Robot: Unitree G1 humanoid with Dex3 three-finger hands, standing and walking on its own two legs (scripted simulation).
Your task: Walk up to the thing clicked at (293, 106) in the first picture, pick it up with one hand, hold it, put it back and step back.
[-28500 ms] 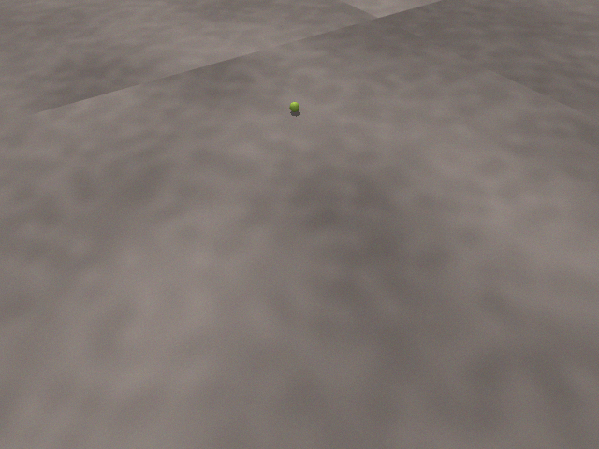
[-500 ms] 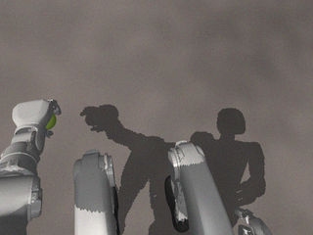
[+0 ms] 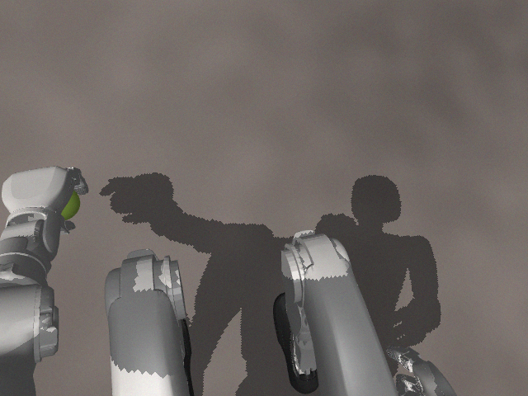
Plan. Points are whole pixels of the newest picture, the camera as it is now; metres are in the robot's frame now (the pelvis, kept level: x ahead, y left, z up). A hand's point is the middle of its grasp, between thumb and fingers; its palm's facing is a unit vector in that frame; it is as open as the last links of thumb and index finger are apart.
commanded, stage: lower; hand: left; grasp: from above
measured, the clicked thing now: (58, 202) +0.42 +0.31 -0.20
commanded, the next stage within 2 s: rest in 0.10 s
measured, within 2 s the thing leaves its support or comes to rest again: rests again in 1.36 s
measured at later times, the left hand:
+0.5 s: hand (76, 211) +0.41 +0.30 -0.24, palm faces -0.45 -0.13 -0.88, open 7.8 cm
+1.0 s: hand (84, 213) +0.42 +0.30 -0.28, palm faces -0.44 -0.14 -0.89, open 7.8 cm
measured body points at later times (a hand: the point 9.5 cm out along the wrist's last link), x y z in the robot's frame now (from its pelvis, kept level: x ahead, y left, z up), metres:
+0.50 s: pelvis +0.00 +0.00 -0.03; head +0.25 +0.07 +0.33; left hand +0.43 +0.30 -0.19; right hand +0.07 -0.28 -0.14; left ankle +0.08 +0.13 -0.30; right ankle +0.09 -0.12 -0.30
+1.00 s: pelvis +0.01 +0.00 -0.05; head +0.26 +0.09 +0.31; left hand +0.44 +0.30 -0.23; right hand +0.06 -0.27 -0.14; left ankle +0.08 +0.13 -0.30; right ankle +0.09 -0.12 -0.30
